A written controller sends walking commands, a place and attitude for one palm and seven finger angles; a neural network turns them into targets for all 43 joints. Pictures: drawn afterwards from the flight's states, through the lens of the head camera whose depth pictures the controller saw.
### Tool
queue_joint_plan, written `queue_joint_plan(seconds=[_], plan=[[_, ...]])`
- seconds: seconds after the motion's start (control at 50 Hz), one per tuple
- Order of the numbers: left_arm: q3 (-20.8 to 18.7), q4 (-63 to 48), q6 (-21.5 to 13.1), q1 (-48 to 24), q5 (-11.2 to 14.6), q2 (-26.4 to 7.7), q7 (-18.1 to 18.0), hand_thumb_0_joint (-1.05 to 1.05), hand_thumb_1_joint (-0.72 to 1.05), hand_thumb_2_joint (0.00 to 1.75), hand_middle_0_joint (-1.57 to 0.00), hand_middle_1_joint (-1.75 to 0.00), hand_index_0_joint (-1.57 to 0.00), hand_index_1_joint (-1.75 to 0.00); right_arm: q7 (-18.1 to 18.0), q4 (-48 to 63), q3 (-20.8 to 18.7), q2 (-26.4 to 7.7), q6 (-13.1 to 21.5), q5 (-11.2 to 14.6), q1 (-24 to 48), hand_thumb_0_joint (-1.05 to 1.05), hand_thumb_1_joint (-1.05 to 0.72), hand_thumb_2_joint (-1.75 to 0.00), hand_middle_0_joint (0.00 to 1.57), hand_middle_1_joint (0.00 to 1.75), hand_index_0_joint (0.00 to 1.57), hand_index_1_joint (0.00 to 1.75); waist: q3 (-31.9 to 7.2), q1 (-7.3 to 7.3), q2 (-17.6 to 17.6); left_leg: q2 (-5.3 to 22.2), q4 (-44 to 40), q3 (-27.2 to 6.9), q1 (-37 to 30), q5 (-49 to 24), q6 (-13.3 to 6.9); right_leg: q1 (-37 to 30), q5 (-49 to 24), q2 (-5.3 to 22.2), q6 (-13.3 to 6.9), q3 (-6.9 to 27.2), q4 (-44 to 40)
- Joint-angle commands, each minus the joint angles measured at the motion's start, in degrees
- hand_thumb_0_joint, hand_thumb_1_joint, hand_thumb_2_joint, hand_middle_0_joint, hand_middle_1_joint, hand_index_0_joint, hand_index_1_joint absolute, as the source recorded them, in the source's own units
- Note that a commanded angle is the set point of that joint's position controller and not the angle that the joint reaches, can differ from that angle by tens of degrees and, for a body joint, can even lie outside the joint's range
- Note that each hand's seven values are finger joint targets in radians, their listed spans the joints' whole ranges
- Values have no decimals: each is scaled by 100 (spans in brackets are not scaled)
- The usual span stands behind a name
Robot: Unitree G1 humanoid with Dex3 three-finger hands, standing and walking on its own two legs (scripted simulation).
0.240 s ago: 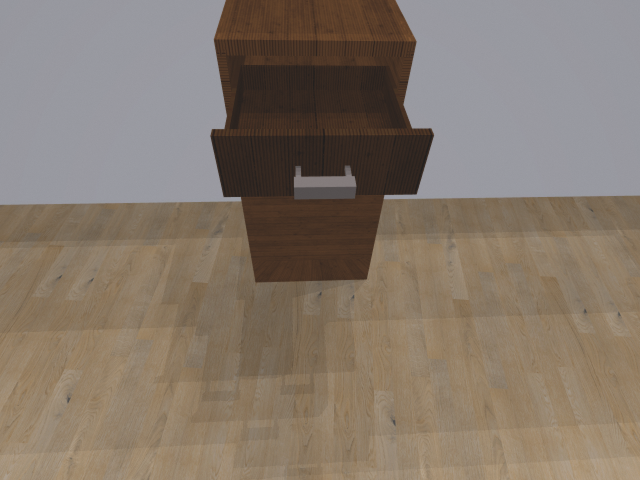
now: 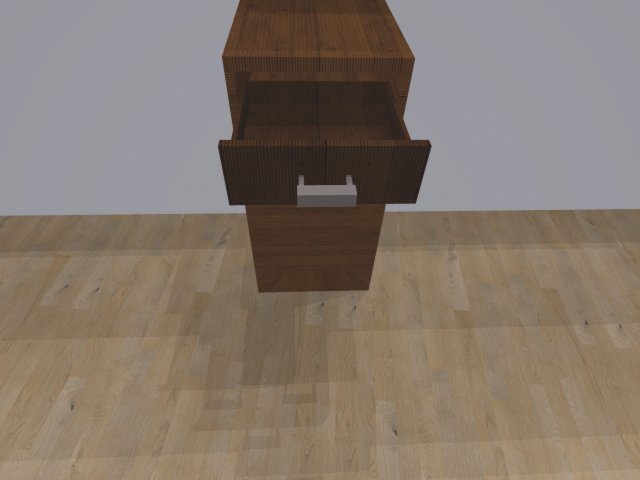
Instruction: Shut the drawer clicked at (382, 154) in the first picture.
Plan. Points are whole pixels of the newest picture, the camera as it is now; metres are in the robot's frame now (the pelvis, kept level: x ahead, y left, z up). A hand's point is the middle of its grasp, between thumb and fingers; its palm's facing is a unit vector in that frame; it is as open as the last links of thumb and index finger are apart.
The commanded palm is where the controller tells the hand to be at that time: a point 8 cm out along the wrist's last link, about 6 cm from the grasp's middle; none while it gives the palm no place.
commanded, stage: stand and wait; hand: left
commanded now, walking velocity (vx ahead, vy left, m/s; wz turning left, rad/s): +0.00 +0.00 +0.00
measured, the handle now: (325, 187) +0.60 +0.03 +0.02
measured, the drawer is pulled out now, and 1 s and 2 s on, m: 0.29 0.29 0.29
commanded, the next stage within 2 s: look at it before walking up in 0.58 s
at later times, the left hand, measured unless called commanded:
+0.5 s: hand out of the picture +0.04 +0.21 -0.16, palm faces -0.02 -0.95 -0.30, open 7.4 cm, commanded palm none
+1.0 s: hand out of the picture +0.03 +0.18 -0.17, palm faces -0.01 -0.97 -0.25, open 7.4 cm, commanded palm none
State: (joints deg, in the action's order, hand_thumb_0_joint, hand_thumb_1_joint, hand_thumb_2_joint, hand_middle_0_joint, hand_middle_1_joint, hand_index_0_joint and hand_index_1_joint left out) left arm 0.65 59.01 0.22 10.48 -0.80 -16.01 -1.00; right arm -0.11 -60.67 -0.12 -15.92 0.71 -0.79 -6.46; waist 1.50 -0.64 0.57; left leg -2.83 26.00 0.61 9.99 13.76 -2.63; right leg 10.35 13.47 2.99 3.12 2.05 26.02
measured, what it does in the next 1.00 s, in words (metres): stands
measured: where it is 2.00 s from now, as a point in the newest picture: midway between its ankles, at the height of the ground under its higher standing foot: outside the picture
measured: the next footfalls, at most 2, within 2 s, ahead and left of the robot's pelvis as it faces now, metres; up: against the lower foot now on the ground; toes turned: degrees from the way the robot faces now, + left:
none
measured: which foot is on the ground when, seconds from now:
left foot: down 0.00-1.00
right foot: down 0.00-1.00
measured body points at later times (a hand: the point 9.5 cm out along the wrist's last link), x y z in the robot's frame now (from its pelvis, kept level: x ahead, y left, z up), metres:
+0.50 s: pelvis -0.01 -0.02 +0.00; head +0.00 -0.02 +0.45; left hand +0.04 +0.26 -0.14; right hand +0.05 -0.29 -0.14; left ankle +0.00 +0.09 -0.74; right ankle +0.01 -0.16 -0.74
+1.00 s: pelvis -0.01 -0.02 +0.01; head +0.00 -0.02 +0.46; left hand +0.03 +0.23 -0.15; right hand +0.04 -0.28 -0.14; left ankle +0.00 +0.09 -0.74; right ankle +0.01 -0.16 -0.74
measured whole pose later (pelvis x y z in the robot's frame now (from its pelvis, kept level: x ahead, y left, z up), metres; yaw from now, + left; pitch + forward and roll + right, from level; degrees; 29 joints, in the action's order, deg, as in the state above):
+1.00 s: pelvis -0.01 -0.02 +0.01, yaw +0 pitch -2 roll +0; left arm 0.8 63.2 -0.6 12.0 -0.5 -13.6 -1.3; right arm -0.4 -66.5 0.2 -13.5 0.4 -0.5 -9.5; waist 1.9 -0.2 0.6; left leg -0.7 21.5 -0.2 8.8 10.8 -0.4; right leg 9.4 10.7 1.0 1.1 1.3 22.0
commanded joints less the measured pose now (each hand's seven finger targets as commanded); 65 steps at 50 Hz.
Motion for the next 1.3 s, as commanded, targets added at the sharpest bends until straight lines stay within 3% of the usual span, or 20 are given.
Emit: queue_joint_plan(seconds=[0.0,0.08,0.14,0.5,0.6,1.1,1.24,1.28], plan=[[-188,-280,-106,-106,-23,-975,-41,0,90,90,-20,-30,-20,-30,-49,303,-215,-1054,104,12,193,0,-90,-90,20,30,20,30,-30,65,-67,795,-791,-755,125,-332,5,70,-354,296,-331,281,-466],[-180,-241,-105,-115,-24,-987,-34,0,90,90,-20,-30,-20,-30,-36,249,-204,-1090,100,8,211,0,-90,-90,20,30,20,30,-56,54,-169,818,-920,-793,143,-143,25,29,-297,290,-331,273,-516],[-180,-209,-124,-120,-17,-1022,-34,0,90,90,-20,-30,-20,-30,-37,198,-191,-1097,113,21,166,0,-90,-90,20,30,20,30,-229,50,-90,826,-866,-752,11,-495,32,-87,-474,319,-333,276,-539],[-162,54,-169,-72,12,-978,-54,0,90,90,-20,-30,-20,-30,-50,-180,-152,-989,86,39,9,0,-90,-90,20,30,20,30,-176,63,16,824,-847,-664,-129,-665,114,-75,-473,366,-364,394,-779],[-159,84,-159,-38,11,-908,-57,0,90,90,-20,-30,-20,-30,-53,-228,-146,-913,70,32,-30,0,-90,-90,20,30,20,30,-64,62,5,809,-879,-649,-79,-463,138,35,-248,337,-360,421,-826],[-118,228,-155,409,11,-433,-105,0,90,90,-20,-30,-20,-30,-111,-366,-110,-452,69,48,-453,0,-90,-90,20,30,20,30,-14,61,-66,825,-830,-584,-129,-757,168,11,-559,301,-342,363,-812],[-106,279,-144,591,11,-294,-117,0,90,90,-20,-30,-20,-30,-119,-406,-105,-289,44,59,-605,0,-90,-90,20,30,20,30,102,47,61,801,-840,-583,-56,-535,164,85,-327,278,-327,343,-859],[-102,280,-136,624,10,-240,-122,0,90,90,-20,-30,-20,-30,-123,-415,-99,-257,45,50,-650,0,-90,-90,20,30,20,30,149,57,-46,788,-862,-586,0,-487,170,116,-298,280,-332,351,-841]])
